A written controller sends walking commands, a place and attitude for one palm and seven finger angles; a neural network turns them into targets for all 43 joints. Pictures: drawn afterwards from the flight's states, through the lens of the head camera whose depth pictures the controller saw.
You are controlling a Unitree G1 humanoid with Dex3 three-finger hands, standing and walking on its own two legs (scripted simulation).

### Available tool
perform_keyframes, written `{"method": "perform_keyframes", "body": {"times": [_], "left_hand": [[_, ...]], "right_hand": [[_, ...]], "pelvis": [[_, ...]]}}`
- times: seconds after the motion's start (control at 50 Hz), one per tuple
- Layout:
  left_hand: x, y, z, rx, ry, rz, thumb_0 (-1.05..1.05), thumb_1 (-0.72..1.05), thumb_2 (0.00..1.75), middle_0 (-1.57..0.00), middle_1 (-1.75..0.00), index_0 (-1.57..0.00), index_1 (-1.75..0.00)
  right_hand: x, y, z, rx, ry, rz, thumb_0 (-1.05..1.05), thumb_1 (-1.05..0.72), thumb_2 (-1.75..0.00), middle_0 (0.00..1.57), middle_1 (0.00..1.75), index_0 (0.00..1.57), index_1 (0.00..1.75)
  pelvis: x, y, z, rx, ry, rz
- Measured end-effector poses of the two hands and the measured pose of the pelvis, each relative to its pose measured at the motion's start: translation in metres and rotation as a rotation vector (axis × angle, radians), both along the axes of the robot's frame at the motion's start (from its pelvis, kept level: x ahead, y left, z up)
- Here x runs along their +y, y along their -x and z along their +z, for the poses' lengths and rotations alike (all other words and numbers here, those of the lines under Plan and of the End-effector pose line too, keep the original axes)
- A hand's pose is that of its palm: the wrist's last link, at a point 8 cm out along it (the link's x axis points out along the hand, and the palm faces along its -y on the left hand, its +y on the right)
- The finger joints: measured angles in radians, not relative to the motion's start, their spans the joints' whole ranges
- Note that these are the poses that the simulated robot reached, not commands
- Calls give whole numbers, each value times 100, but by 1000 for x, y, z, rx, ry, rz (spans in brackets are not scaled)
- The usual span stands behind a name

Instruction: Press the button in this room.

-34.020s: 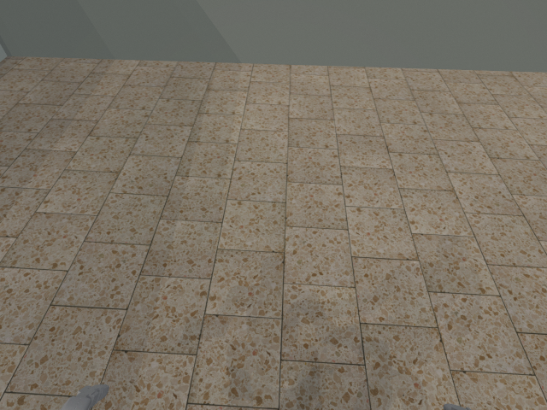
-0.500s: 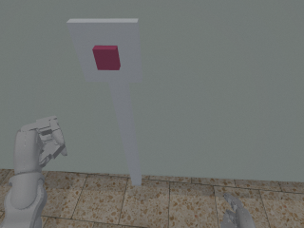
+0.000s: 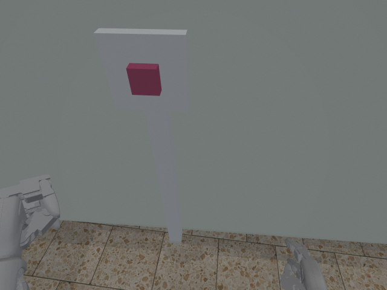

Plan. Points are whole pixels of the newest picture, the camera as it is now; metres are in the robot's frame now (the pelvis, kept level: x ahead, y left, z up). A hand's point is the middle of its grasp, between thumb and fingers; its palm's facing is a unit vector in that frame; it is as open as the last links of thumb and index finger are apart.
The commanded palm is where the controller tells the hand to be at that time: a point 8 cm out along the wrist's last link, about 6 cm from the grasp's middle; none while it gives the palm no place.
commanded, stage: draw the hand back to the body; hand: left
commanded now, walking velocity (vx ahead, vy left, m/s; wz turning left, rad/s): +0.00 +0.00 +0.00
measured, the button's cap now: (145, 79) +0.49 +0.19 +0.21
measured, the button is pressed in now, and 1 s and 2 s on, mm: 0 0 0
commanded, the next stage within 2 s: step back with the hand held close in 0.12 s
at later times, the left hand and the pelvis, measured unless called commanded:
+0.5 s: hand (64, 213) +0.18 +0.24 +0.14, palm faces +0.31 -0.83 -0.46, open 3.1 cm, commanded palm +0.11 +0.29 +0.17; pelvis -0.02 +0.01 +0.00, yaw -1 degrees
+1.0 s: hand (12, 280) +0.08 +0.25 +0.16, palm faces +0.41 -0.83 -0.38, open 3.1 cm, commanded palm +0.02 +0.29 +0.17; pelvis -0.12 +0.01 -0.03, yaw -1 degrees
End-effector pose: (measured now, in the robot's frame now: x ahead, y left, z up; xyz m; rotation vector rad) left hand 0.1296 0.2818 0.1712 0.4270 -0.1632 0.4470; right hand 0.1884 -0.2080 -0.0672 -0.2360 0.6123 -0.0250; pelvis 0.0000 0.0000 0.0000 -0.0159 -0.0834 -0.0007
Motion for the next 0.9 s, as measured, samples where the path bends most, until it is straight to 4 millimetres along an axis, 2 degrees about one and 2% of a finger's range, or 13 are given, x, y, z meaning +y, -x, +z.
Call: {"method": "perform_keyframes", "body": {"times": [0.18, 0.26, 0.36, 0.5, 0.6, 0.72, 0.9], "left_hand": [[-2, -8, -2, -4, 14, -14, 2, 89, 90, -130, -149, -130, -150], [-4, -9, 2, -9, 0, -26, 2, 89, 90, -130, -149, -130, -150], [4, -13, 13, -21, -71, -34, 2, 89, 90, -130, -149, -130, -150], [-2, -13, -8, 104, -70, -117, 2, 89, 90, -130, -149, -130, -150], [0, 2, -5, 103, -114, -160, 2, 89, 90, -130, -149, -130, -150], [9, 31, 6, 10, -164, -134, 2, 89, 90, -130, -149, -130, -150], [4, 77, -4, -72, -126, -81, 2, 89, 90, -130, -149, -130, -150]], "right_hand": [[5, 4, -1, 5, -9, 3, 1, -90, -90, 20, 30, 21, 30], [3, 9, -4, 16, -13, -6, 1, -90, -90, 20, 30, 21, 30], [-5, 20, -7, 66, -7, -37, 1, -90, -90, 20, 30, 21, 30], [-23, 43, -12, 136, 26, -124, 1, -90, -90, 20, 30, 21, 30], [-27, 61, -10, 143, 46, -168, 1, -90, -90, 20, 30, 20, 30], [-19, 78, -6, 99, 46, -158, 1, -90, -90, 20, 30, 20, 30], [-10, 111, -15, 45, 28, -102, 1, -90, -90, 20, 30, 21, 30]], "pelvis": [[-1, 1, 0, 0, 0, -3], [-1, 1, 0, -2, 0, -4], [-1, 7, 0, 43, 6, -2], [7, 21, -2, 93, 0, -16], [11, 35, -6, 96, -6, -16], [12, 57, -11, 83, -13, -16], [9, 94, -23, 66, -10, -13]]}}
